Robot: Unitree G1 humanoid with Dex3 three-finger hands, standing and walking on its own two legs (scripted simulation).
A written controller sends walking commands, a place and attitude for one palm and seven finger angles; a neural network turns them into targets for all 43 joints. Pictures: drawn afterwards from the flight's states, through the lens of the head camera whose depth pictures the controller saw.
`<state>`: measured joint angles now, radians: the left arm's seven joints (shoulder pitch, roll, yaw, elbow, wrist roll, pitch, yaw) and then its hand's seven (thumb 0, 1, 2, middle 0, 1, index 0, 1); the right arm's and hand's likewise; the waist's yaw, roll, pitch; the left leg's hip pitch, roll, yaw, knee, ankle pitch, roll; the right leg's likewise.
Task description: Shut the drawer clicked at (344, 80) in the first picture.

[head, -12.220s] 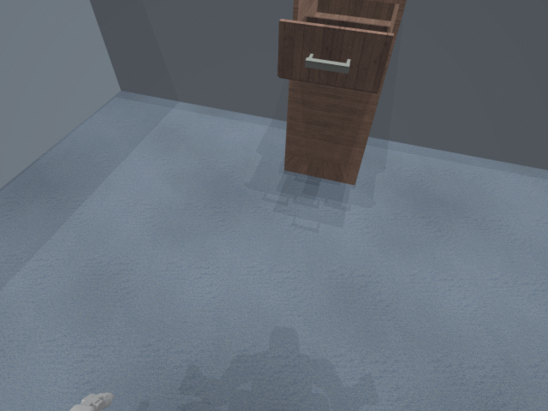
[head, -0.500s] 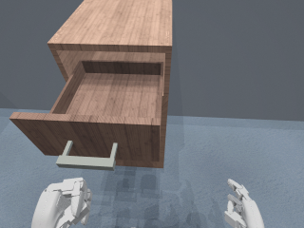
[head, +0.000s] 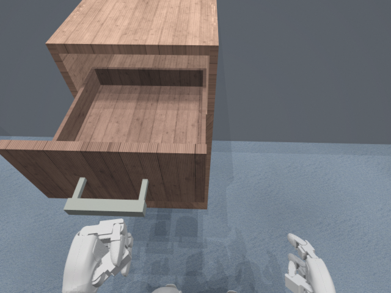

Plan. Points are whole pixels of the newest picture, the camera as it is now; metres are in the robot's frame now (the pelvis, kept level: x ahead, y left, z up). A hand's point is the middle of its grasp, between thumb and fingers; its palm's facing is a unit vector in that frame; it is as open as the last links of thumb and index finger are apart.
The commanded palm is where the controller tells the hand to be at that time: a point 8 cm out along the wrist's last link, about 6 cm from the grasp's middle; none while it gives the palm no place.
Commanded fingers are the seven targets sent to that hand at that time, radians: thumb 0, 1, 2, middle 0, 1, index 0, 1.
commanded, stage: bring the fist close to the handle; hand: left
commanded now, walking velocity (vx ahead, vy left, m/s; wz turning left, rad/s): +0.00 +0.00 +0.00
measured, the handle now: (109, 195) +0.28 +0.17 +0.08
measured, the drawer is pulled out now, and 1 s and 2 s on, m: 0.28 0.25 0.11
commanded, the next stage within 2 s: push the drawer shut in 0.22 s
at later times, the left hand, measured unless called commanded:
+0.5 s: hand (125, 251) +0.19 +0.13 +0.07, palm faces -0.01 -1.00 -0.02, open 3.2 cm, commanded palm +0.17 +0.19 +0.08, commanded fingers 0.00 0.90 0.90 -1.40 -1.60 -1.40 -1.60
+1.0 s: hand (129, 219) +0.24 +0.13 +0.07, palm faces -0.03 -1.00 -0.04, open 2.9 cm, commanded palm +0.23 +0.19 +0.08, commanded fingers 0.00 0.90 0.90 -1.40 -1.60 -1.40 -1.60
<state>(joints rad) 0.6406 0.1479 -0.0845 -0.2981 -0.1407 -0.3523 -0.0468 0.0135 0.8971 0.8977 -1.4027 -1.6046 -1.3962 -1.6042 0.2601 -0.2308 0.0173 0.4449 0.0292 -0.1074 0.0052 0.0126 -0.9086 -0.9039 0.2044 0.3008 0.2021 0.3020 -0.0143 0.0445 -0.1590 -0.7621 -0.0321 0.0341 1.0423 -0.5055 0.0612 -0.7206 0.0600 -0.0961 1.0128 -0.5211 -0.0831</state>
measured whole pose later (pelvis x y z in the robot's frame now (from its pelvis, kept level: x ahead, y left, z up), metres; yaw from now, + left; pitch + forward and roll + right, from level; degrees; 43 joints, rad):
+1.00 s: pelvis -0.01 +0.00 +0.00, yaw +1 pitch +13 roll -2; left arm 0.31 0.19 -0.04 -0.10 -0.16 -0.30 -0.03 -0.03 0.81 0.90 -1.41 -1.60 -1.40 -1.60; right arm 0.25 -0.26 0.05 0.48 0.03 -0.08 -0.01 0.01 -0.91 -0.90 0.20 0.30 0.20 0.30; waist -0.03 0.04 -0.14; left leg -0.76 -0.03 0.02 1.03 -0.48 0.06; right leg -0.71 0.06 -0.11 0.98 -0.50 -0.08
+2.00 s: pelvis -0.01 +0.01 +0.01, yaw +0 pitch +14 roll -1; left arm -0.31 0.19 0.07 0.52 -0.14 -0.32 -0.01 -0.04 0.82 0.89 -1.40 -1.60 -1.40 -1.60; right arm 0.28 -0.26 0.03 0.59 0.03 -0.02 0.01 0.01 -0.91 -0.90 0.20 0.30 0.20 0.30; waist -0.07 0.03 -0.12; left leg -0.75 -0.04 0.04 0.96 -0.44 0.07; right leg -0.72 0.06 -0.08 0.93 -0.46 -0.07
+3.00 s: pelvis -0.01 +0.01 +0.00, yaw -2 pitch +21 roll -2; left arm -0.85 0.33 0.29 1.12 -0.06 -0.45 -0.05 -0.06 0.76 0.91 -1.40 -1.60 -1.40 -1.60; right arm 0.42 -0.27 0.03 0.64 -0.01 0.04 0.05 0.00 -0.91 -0.90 0.20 0.30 0.20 0.30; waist -0.16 0.03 -0.13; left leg -0.93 -0.02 0.05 1.02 -0.46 0.08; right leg -0.89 0.07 -0.08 0.98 -0.45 -0.07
